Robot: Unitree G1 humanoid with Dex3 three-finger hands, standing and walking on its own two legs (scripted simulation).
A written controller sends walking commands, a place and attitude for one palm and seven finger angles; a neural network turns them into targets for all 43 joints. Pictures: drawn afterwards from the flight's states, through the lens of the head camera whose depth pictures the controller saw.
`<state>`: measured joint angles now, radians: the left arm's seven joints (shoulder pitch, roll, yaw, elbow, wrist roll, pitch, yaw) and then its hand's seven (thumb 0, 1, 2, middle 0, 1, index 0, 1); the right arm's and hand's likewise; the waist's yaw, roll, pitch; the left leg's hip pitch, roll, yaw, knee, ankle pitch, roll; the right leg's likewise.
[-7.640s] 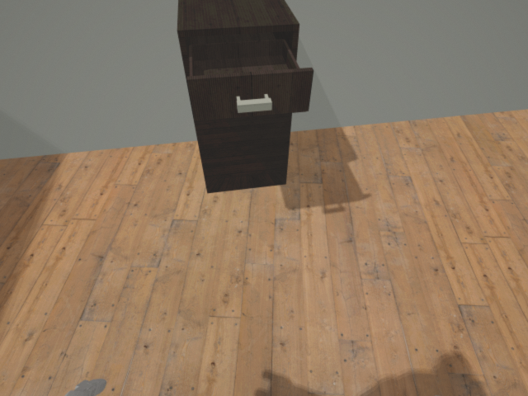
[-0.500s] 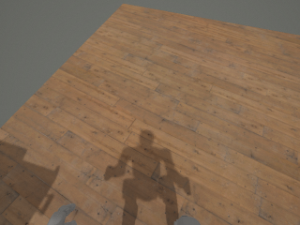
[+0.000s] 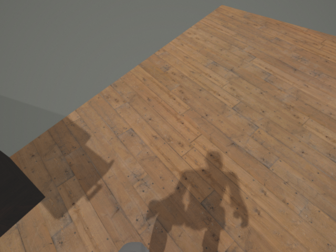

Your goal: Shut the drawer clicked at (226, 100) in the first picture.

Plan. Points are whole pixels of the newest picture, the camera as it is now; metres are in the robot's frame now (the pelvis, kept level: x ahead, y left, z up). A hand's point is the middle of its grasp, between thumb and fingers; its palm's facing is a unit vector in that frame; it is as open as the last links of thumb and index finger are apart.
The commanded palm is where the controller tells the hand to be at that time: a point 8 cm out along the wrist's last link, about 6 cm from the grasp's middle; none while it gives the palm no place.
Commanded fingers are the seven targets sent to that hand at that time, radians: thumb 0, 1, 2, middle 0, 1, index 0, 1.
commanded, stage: turn to face it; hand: left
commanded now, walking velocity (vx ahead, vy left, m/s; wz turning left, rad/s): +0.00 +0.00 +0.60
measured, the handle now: out of the picture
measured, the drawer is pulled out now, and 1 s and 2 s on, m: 0.29 0.29 0.29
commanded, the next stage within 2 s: take the last steps up to it in 1.54 s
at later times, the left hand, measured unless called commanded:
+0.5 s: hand out of the picture +0.05 +0.29 -0.15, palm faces +0.33 -0.91 -0.25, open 7.3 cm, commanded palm none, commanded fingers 0.00 0.90 0.90 -0.20 -0.30 -0.20 -0.30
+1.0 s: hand out of the picture -0.03 +0.19 -0.14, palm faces +0.57 -0.77 -0.29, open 7.3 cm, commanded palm none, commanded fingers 0.00 0.90 0.90 -0.20 -0.30 -0.20 -0.30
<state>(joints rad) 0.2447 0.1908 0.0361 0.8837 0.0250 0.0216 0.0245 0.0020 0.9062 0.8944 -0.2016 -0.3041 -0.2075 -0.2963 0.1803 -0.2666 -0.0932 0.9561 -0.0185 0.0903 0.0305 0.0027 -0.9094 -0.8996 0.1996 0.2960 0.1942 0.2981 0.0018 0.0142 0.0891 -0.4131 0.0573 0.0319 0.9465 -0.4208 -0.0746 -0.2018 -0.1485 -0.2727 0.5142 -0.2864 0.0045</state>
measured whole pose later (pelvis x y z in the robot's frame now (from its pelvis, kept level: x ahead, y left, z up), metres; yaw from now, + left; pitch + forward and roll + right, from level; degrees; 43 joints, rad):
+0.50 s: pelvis +0.01 +0.05 +0.01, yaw +16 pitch +0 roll -2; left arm 0.16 0.26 0.08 0.89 0.01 0.06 0.02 0.00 0.91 0.89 -0.20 -0.30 -0.20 -0.30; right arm 0.23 -0.19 -0.05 0.92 -0.02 0.03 0.00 0.00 -0.90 -0.90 0.21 0.30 0.20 0.30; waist -0.01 -0.02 0.05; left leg -0.21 -0.07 -0.10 0.43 -0.21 0.07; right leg -0.47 -0.08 0.01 1.03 -0.38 0.11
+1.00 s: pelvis +0.01 -0.02 +0.00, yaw +36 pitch -1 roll +2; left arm 0.23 0.17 0.03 0.88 0.02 0.02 0.03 0.00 0.91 0.89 -0.20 -0.30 -0.21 -0.30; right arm 0.24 -0.29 -0.11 0.97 -0.03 0.09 0.03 0.00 -0.91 -0.90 0.20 0.30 0.19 0.30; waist -0.03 0.04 0.06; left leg -0.48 0.04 -0.04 1.14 -0.36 -0.09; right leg -0.17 -0.10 -0.18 0.48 -0.29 -0.02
